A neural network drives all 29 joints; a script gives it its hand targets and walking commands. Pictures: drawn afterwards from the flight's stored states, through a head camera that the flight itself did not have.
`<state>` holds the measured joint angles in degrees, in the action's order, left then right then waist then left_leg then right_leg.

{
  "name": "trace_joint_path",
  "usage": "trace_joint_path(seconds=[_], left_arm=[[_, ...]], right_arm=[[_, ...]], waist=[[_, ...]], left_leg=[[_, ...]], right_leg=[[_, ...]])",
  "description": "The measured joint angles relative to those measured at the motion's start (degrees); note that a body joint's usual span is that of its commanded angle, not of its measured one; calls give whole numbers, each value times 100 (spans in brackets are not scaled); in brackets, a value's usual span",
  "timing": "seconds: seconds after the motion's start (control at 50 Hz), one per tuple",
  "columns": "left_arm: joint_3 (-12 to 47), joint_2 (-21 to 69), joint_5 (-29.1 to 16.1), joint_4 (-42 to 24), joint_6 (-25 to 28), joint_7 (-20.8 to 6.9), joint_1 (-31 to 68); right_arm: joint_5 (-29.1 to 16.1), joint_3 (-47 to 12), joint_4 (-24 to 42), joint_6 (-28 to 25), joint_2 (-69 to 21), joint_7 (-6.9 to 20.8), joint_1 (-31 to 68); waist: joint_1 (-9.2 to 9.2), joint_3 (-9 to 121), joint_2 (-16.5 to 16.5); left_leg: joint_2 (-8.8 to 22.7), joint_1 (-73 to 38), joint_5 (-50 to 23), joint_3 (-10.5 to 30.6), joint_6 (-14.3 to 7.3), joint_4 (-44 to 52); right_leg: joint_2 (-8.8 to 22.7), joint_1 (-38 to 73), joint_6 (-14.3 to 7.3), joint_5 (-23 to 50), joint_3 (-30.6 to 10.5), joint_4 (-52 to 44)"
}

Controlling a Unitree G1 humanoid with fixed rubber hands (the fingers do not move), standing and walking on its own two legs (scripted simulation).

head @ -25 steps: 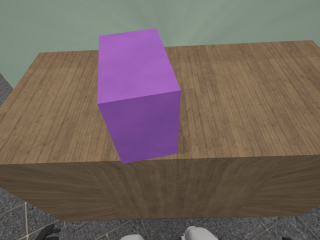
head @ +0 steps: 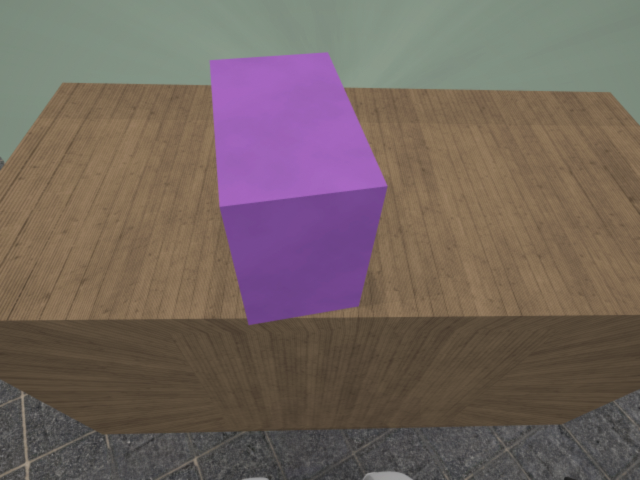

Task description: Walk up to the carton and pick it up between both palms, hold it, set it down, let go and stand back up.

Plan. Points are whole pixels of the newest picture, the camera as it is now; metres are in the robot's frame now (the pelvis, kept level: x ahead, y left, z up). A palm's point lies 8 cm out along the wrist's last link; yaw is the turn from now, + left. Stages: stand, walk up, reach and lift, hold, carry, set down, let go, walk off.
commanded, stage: walk up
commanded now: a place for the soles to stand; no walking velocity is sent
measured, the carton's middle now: (288, 189) +0.47 +0.06 +0.08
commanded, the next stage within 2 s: none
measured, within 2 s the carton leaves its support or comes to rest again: neither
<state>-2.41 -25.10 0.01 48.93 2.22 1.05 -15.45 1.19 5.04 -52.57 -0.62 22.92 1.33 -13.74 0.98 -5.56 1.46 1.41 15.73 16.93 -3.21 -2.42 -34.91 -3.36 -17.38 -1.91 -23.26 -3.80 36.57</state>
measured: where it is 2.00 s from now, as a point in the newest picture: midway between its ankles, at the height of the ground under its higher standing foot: outside the picture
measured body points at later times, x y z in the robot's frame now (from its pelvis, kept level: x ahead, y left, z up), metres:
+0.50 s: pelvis +0.04 +0.02 +0.00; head +0.06 +0.03 +0.45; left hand +0.13 +0.34 -0.11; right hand +0.12 -0.31 -0.10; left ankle +0.04 +0.11 -0.73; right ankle +0.03 -0.13 -0.72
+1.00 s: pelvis +0.03 -0.01 +0.00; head +0.03 -0.01 +0.45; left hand +0.14 +0.31 -0.10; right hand +0.11 -0.33 -0.12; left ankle +0.04 +0.11 -0.73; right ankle +0.03 -0.13 -0.73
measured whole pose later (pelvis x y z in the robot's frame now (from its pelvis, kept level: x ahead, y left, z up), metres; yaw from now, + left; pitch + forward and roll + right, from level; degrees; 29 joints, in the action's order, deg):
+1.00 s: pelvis +0.03 -0.01 +0.00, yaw -1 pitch -3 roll +0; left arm -2.4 -22.1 0.0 49.0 3.5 1.1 -11.3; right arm 1.2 5.0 -52.3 -1.2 22.8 1.3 -13.2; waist 0.9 -3.0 -0.7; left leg 0.9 14.7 18.4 -3.4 -1.8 -35.6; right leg -2.0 -14.0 -0.1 -19.3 -4.3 36.0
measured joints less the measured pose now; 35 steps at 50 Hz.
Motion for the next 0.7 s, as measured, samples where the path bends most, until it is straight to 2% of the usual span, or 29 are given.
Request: trace_joint_path(seconds=[0.04, 0.06, 0.16, 0.26, 0.3, 0.32, 0.42, 0.48, 0.56, 0.7], left_arm=[[1, 33, 0, 5, 97, 0, -36], [2, 103, 0, 6, 116, 0, -72], [0, 300, 0, 5, 130, 0, -61], [-1, 214, 0, 5, 153, 0, 15], [-1, 175, 0, 5, 141, 0, 68], [0, 176, 0, 5, 136, 0, 104], [-1, 188, 0, 6, 113, 0, 130], [-1, 99, 0, 6, 122, 0, 148], [0, 111, 0, 5, 126, 0, 221], [0, 198, 0, 6, 126, 0, 367]], right_arm=[[0, 1, 35, 44, 2, 0, 14], [0, 1, 52, 69, 3, 0, 32], [0, 1, 58, 184, 5, 0, 31], [0, 0, 62, 128, 6, 0, 29], [0, 0, 30, 49, -10, 0, 29], [0, 0, 26, -5, -12, 0, 30], [0, 1, 24, -178, -13, -2, 43], [0, 1, 23, -170, -13, -2, 43], [0, 0, 23, -153, -13, -4, 45], [0, 1, 23, -119, -13, -4, 44]], waist=[[-6, -3, -53], [-5, 11, -139], [-8, 195, -348], [-10, 195, -447], [-9, 198, -365], [-9, 199, -320], [-9, 215, -307], [-7, 216, -195], [-8, 241, -170], [-8, 244, -170]], left_leg=[[53, 10, 220, 8, 29, -356], [108, 18, 328, 5, 29, -558], [2, 113, 850, 10, 29, -1157], [86, 79, 792, 14, 30, -512], [-26, 32, 169, 3, 29, -252], [-97, 2, 105, 4, 21, -168], [-59, -88, 146, 10, -35, 52], [-60, -89, 210, -8, -33, -6], [-52, -88, 298, -9, -27, -97], [-50, -61, 299, -15, 29, -143]], right_leg=[[-37, 109, 22, 978, 21, -185], [-104, 152, 29, 992, 21, -137], [-130, 225, 34, 670, -47, -138], [-129, 210, 68, 619, -44, -145], [-19, 211, 105, 584, -52, -146], [48, 210, 107, 590, -51, -145], [50, 211, 107, 161, -47, -54], [126, 237, 104, 936, -49, -58], [128, 311, 104, 554, -48, -60], [135, 320, 104, 382, -48, -60]])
